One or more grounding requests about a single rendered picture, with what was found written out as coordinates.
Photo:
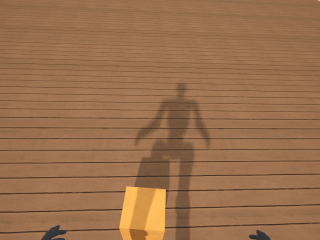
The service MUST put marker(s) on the robot left hand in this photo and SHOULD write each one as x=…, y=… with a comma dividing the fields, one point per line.
x=54, y=231

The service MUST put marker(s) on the carton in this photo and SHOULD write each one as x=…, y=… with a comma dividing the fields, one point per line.
x=143, y=214

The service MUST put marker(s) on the robot right hand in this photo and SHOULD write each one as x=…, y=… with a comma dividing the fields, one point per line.
x=260, y=236

